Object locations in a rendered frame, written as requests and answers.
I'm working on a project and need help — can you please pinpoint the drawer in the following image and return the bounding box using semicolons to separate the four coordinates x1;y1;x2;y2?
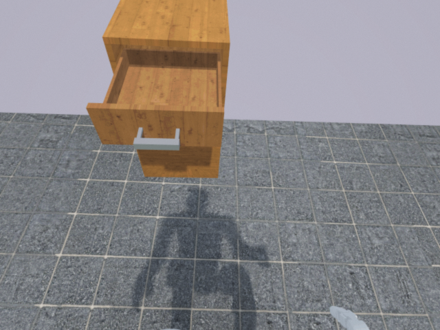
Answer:
86;48;224;147

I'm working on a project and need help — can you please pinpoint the robot right hand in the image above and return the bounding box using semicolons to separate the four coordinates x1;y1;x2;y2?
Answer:
329;306;369;330

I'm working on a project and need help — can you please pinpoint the cabinet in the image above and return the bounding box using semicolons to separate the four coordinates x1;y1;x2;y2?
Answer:
102;0;230;178

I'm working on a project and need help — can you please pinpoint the handle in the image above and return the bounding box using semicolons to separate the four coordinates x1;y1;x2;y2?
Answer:
133;127;180;151

